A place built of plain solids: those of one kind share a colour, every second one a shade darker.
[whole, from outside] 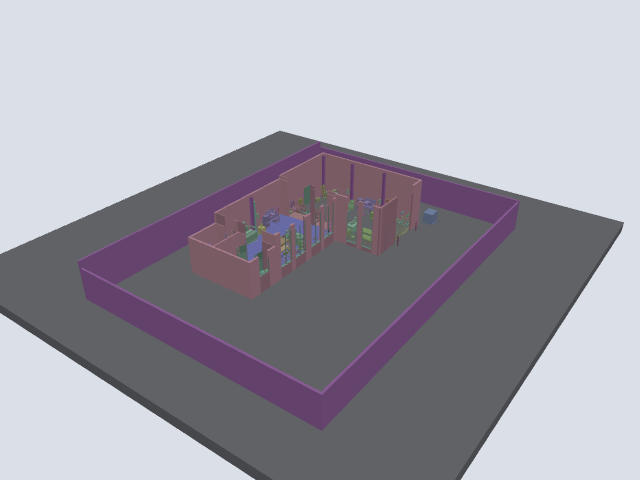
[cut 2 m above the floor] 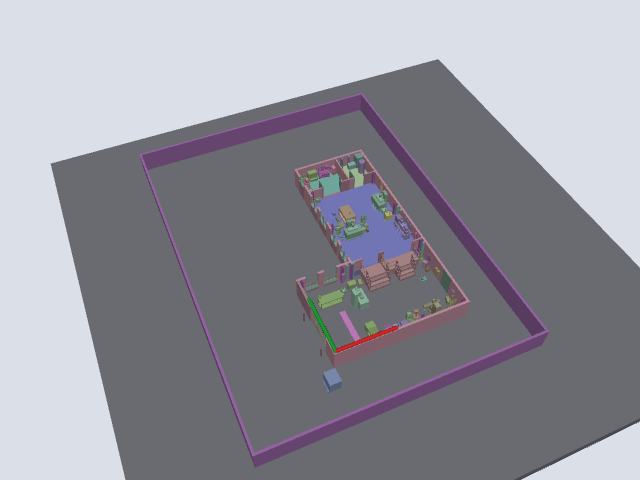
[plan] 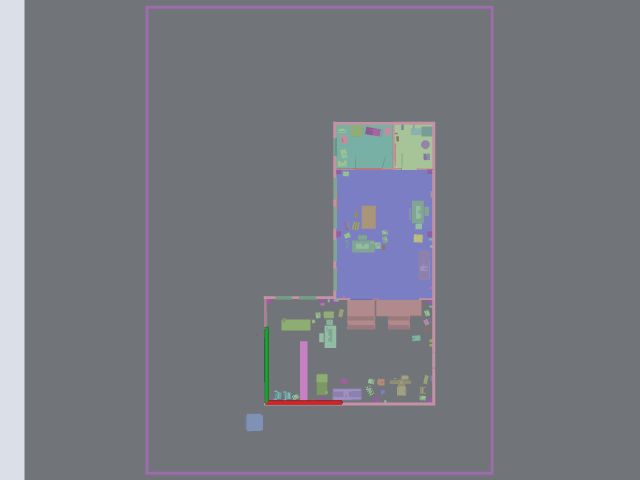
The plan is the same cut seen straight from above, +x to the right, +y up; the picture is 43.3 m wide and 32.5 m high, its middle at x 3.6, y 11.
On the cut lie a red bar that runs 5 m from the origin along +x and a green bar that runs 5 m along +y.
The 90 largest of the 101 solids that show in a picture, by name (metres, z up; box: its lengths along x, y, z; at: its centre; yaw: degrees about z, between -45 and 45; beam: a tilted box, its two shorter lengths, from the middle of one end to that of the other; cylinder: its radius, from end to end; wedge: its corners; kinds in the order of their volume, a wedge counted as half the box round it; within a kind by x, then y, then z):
{
 "yard_bound_1": {"box": [0.2, 31.75, 3.03], "at": [-8.11, 10.98, 1.47]},
 "yard_bound_2": {"box": [23.57, 0.2, 3.14], "at": [3.57, -4.79, 1.52]},
 "yard_bound_3": {"box": [23.57, 0.2, 3.03], "at": [3.57, 26.76, 1.47]},
 "yard_bound_4": {"box": [0.2, 31.75, 3.73], "at": [15.25, 10.98, 1.81]},
 "wall_1": {"box": [0.2, 1.56, 4.85], "at": [-0.1, 0.57, 2.38]},
 "wall_2": {"box": [0.2, 2.86, 4.85], "at": [-0.1, 5.78, 2.38]},
 "wall_3": {"box": [0.81, 0.2, 4.85], "at": [0.2, 7.1, 2.38]},
 "wall_4": {"box": [0.51, 0.2, 4.85], "at": [1.95, 7.1, 2.38]},
 "wall_5": {"box": [1.36, 0.2, 4.85], "at": [4.03, 7.1, 2.38]},
 "wall_6": {"box": [0.2, 0.61, 4.53], "at": [4.6, 7.3, 2.21]},
 "wall_7": {"box": [0.2, 1.46, 1.08], "at": [4.6, 8.32, 0.49]},
 "wall_8": {"box": [0.2, 0.51, 4.53], "at": [4.6, 9.3, 2.21]},
 "wall_9": {"box": [0.2, 1.46, 1.08], "at": [4.6, 10.28, 0.49]},
 "wall_10": {"box": [0.2, 0.81, 4.53], "at": [4.6, 11.4, 2.21]},
 "wall_11": {"box": [0.2, 1.46, 1.08], "at": [4.6, 12.53, 0.49]},
 "wall_12": {"box": [0.2, 0.51, 4.53], "at": [4.6, 13.5, 2.21]},
 "wall_13": {"box": [0.2, 1.46, 1.08], "at": [4.6, 14.47, 0.49]},
 "wall_14": {"box": [0.2, 0.61, 4.53], "at": [4.6, 15.5, 2.21]},
 "wall_15": {"box": [0.2, 0.91, 3.53], "at": [4.6, 16.25, 1.72]},
 "wall_16": {"box": [0.2, 1.21, 1.63], "at": [4.6, 17.3, 0.77]},
 "wall_17": {"box": [0.2, 1.11, 3.53], "at": [4.6, 18.45, 1.72]},
 "wall_18": {"box": [1.01, 0.06, 4.85], "at": [5.14, 6.97, 2.38]},
 "wall_19": {"box": [0.95, 0.06, 4.53], "at": [5.17, 7.03, 2.21]},
 "wall_20": {"box": [1.25, 0.06, 4.53], "at": [5.33, 15.77, 2.21]},
 "wall_21": {"box": [1.25, 0.06, 3.53], "at": [5.33, 15.83, 1.72]},
 "wall_22": {"box": [11.6, 0.2, 4.85], "at": [5.6, -0.1, 2.38]},
 "wall_23": {"box": [4.1, 0.2, 3.53], "at": [6.55, 18.9, 1.72]},
 "wall_24": {"box": [0.45, 0.06, 4.85], "at": [7.38, 6.97, 2.38]},
 "wall_25": {"box": [0.45, 0.06, 4.53], "at": [7.38, 7.03, 2.21]},
 "wall_26": {"box": [0.76, 0.06, 3.53], "at": [8.22, 15.83, 1.72]},
 "wall_27": {"box": [0.81, 0.06, 4.53], "at": [8.25, 15.77, 2.21]},
 "wall_28": {"box": [0.06, 3.0, 3.53], "at": [8.57, 17.3, 1.72]},
 "wall_29": {"box": [0.06, 3.0, 3.53], "at": [8.63, 17.3, 1.72]},
 "wall_30": {"box": [0.56, 0.06, 4.53], "at": [8.82, 15.77, 2.21]},
 "wall_31": {"box": [2.8, 0.2, 3.53], "at": [10.0, 18.9, 1.72]},
 "wall_32": {"box": [1.0, 0.06, 4.53], "at": [10.7, 15.77, 2.21]},
 "wall_33": {"box": [1.0, 0.06, 3.53], "at": [10.7, 15.83, 1.72]},
 "wall_34": {"box": [0.9, 0.06, 4.85], "at": [10.75, 6.97, 2.38]},
 "wall_35": {"box": [0.9, 0.06, 4.53], "at": [10.75, 7.03, 2.21]},
 "wall_36": {"box": [0.2, 7.2, 4.85], "at": [11.3, 3.4, 2.38]},
 "wall_37": {"box": [0.2, 8.8, 4.53], "at": [11.3, 11.4, 2.21]},
 "wall_38": {"box": [0.2, 3.2, 3.53], "at": [11.3, 17.4, 1.72]},
 "raised_floor_hall_1": {"box": [6.63, 8.93, 0.73], "at": [7.95, 11.4, 0.32]},
 "raised_floor_inspect_1": {"box": [4.03, 3.13, 0.73], "at": [6.65, 17.3, 0.32]},
 "raised_floor_plant_1": {"box": [2.73, 3.13, 0.73], "at": [9.9, 17.3, 0.32]},
 "door_landing_1": {"box": [1.9, 0.32, 0.22], "at": [6.4, 5.1, 0.06]},
 "door_landing_2": {"box": [1.9, 0.32, 0.39], "at": [6.4, 5.4, 0.14]},
 "door_landing_3": {"box": [1.9, 0.32, 0.56], "at": [6.4, 5.7, 0.23]},
 "door_landing_4": {"box": [1.9, 1.1, 0.73], "at": [6.4, 6.39, 0.32]},
 "door_landing_5": {"box": [1.5, 0.32, 0.22], "at": [8.95, 5.1, 0.06]},
 "door_landing_6": {"box": [1.5, 0.32, 0.39], "at": [8.95, 5.4, 0.14]},
 "door_landing_7": {"box": [1.5, 0.32, 0.56], "at": [8.95, 5.7, 0.23]},
 "door_landing_8": {"box": [3.1, 1.1, 0.73], "at": [8.95, 6.39, 0.32]},
 "surface_grinder_1": {"box": [0.31, 0.61, 1.78], "at": [3.7, 4.39, 0.84]},
 "surface_grinder_2": {"box": [0.29, 0.87, 0.14], "at": [4.29, 4.54, 0.89]},
 "surface_grinder_3": {"box": [0.78, 1.5, 0.61], "at": [4.3, 4.44, 0.44]},
 "surface_grinder_4": {"box": [0.87, 0.34, 0.14], "at": [6.47, 10.57, 1.59]},
 "surface_grinder_5": {"box": [0.61, 0.31, 1.77], "at": [6.49, 11.16, 1.52]},
 "surface_grinder_6": {"box": [1.5, 0.78, 0.62], "at": [6.54, 10.56, 1.13]},
 "surface_grinder_7": {"box": [0.78, 1.5, 0.62], "at": [10.22, 12.9, 1.13]},
 "surface_grinder_8": {"box": [0.29, 0.87, 0.14], "at": [10.24, 12.87, 1.59]},
 "surface_grinder_9": {"box": [0.31, 0.61, 1.74], "at": [10.83, 12.95, 1.5]},
 "centre_lathe_1": {"box": [1.83, 0.68, 0.22], "at": [5.43, 0.55, 0.7]},
 "centre_lathe_2": {"box": [1.88, 0.38, 0.38], "at": [5.45, 0.55, 0.71]},
 "centre_lathe_3": {"box": [0.55, 0.43, 0.65], "at": [6.11, 0.57, 0.92]},
 "centre_lathe_4": {"box": [0.43, 0.55, 0.65], "at": [10.63, 9.96, 1.58]},
 "centre_lathe_5": {"box": [0.79, 1.95, 0.042], "at": [10.65, 9.28, 1.27]},
 "centre_lathe_6": {"box": [0.38, 1.9, 0.38], "at": [10.65, 9.31, 1.37]},
 "beyond_tote_tank_1": {"box": [0.97, 1.18, 1.02], "at": [-0.85, -1.35, 0.63], "yaw": 0.7},
 "plant_pumps_1": {"box": [1.04, 0.46, 0.56], "at": [10.26, 18.34, 0.91]},
 "plant_pumps_2": {"box": [0.72, 0.68, 1.35], "at": [10.84, 18.34, 1.3]},
 "fitters_bench_1": {"box": [1.94, 0.69, 0.15], "at": [1.98, 5.25, 0.14]},
 "fitters_bench_2": {"box": [1.95, 0.74, 0.1], "at": [1.98, 5.25, 0.85]},
 "fitters_bench_3": {"box": [0.73, 1.43, 0.13], "at": [3.73, 1.23, 0.8]},
 "fitters_bench_4": {"box": [0.73, 0.53, 0.51], "at": [3.74, 1.63, 0.61]},
 "roll_cab_1": {"box": [0.68, 0.46, 0.65], "at": [4.2, 5.93, 0.44], "yaw": -1.2},
 "roll_cab_2": {"box": [0.85, 0.46, 0.73], "at": [6.07, 18.51, 1.16]},
 "air_station_1": {"cylinder": 0.3, "from": [10.74, 17.46, 0.68], "to": [10.74, 17.46, 2.18]},
 "surface_table_1": {"box": [0.96, 1.56, 0.26], "at": [6.9, 12.54, 1.45]},
 "milling_machine_1": {"box": [1.45, 0.27, 0.16], "at": [9.05, 1.38, 0.96]},
 "milling_machine_2": {"box": [0.36, 0.42, 1.54], "at": [9.16, 0.83, 0.72]},
 "offcuts_bin_1": {"box": [0.58, 0.52, 0.69], "at": [10.25, 11.1, 0.97], "yaw": -3.0},
 "door_leaf_1": {"box": [0.044, 0.9, 1.23], "at": [6.02, 16.31, 1.25], "yaw": -2.0},
 "door_leaf_2": {"box": [0.044, 0.9, 1.23], "at": [7.93, 16.29, 1.25], "yaw": -17.4},
 "door_leaf_3": {"box": [0.044, 1.0, 2.15], "at": [11.2, 2.85, 1.02]},
 "downpipe_1": {"box": [0.13, 0.2, 3.05], "at": [4.19, 6.89, 1.49]},
 "downpipe_2": {"box": [0.21, 0.14, 3.05], "at": [11.09, 11.03, 2.17]},
 "trench_plates_1": {"box": [0.5, 4.1, 0.07], "at": [2.5, 2.1, -0.02]},
 "crate_stack_1": {"box": [0.3, 0.4, 0.82], "at": [10.8, 5.42, 0.36], "yaw": 28.3},
 "roller_shutter_1": {"box": [0.1, 0.11, 4.05], "at": [-0.11, 1.37, 1.98]}
}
